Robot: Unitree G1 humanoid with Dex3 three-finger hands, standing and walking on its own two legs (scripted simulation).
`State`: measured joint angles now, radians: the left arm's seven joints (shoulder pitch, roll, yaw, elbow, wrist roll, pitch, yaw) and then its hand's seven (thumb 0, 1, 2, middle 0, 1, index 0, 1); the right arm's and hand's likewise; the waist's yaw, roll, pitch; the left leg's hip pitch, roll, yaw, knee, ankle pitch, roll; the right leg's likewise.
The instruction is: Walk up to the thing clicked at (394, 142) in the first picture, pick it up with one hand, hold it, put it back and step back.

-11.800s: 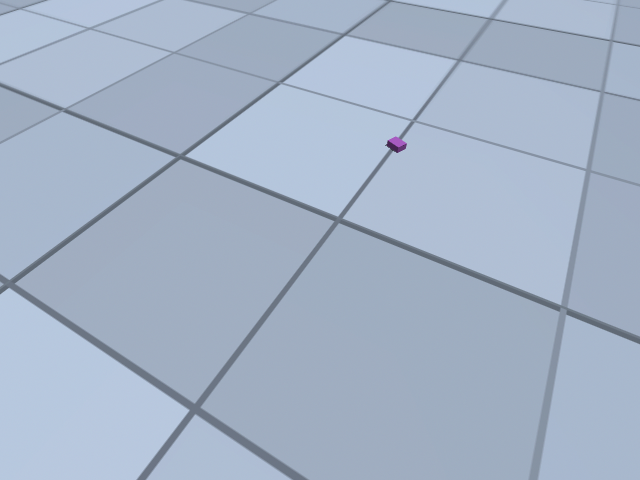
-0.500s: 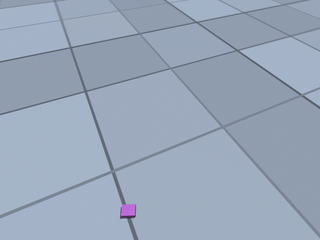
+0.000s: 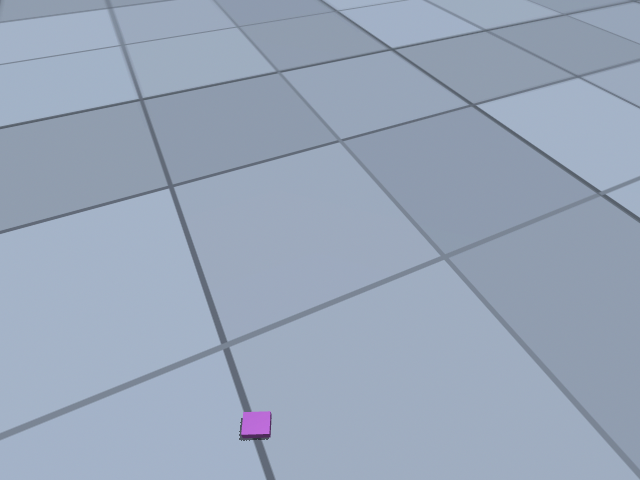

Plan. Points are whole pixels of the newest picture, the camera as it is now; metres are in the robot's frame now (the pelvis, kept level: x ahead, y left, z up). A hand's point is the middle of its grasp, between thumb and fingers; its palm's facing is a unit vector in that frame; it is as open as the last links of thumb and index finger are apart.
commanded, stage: stand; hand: left
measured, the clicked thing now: (256, 424) +0.43 +0.19 -0.77
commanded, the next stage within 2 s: walk up in 0.28 s
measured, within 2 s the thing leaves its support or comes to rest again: neither
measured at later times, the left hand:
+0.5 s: hand out of the picture +0.06 +0.25 -0.16, palm faces -0.02 -0.94 -0.33, open 7.4 cm
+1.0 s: hand out of the picture +0.12 +0.21 -0.16, palm faces -0.03 -0.95 -0.32, open 7.4 cm
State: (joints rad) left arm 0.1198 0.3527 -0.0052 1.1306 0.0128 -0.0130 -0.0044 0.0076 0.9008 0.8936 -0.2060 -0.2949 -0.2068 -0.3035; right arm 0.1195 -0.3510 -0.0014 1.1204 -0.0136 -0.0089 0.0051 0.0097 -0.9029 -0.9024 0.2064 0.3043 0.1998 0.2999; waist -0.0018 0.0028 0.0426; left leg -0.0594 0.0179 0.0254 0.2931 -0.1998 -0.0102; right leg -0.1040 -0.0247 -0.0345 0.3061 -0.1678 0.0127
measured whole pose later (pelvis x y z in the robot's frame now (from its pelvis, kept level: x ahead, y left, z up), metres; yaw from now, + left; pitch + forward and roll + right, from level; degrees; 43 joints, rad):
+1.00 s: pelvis +0.01 -0.04 -0.01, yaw -2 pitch -2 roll +0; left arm 0.13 0.37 0.06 0.99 0.03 0.04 -0.04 0.01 0.90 0.89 -0.21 -0.29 -0.21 -0.30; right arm 0.19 -0.36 -0.03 1.02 -0.02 -0.03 -0.03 0.01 -0.90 -0.90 0.21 0.30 0.20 0.30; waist 0.00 -0.03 0.04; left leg -0.11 0.09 0.03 0.43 -0.29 -0.06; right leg -0.18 0.04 -0.03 0.48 -0.27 -0.05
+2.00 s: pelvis +0.00 -0.02 +0.00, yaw -3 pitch -3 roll +0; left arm 0.09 0.34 0.01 1.10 0.01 -0.01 -0.01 0.01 0.90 0.89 -0.21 -0.29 -0.21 -0.30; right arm 0.13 -0.35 0.00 1.09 -0.01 -0.01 0.00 0.01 -0.90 -0.90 0.21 0.30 0.20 0.30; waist -0.02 0.02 0.06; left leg -0.05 0.07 0.06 0.31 -0.21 -0.05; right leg -0.12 0.03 -0.01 0.34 -0.17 -0.02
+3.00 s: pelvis -0.04 -0.01 -0.02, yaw -2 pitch -2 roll +1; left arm 0.07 0.39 0.04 1.00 0.00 0.04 0.01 0.01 0.90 0.89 -0.21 -0.29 -0.21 -0.30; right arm 0.03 -0.38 -0.06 1.03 0.01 0.05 0.00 0.01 -0.90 -0.90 0.21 0.30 0.20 0.30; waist -0.01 0.00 0.18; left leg -0.25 0.04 0.05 0.56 -0.27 0.00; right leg -0.31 -0.01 0.00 0.56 -0.22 -0.01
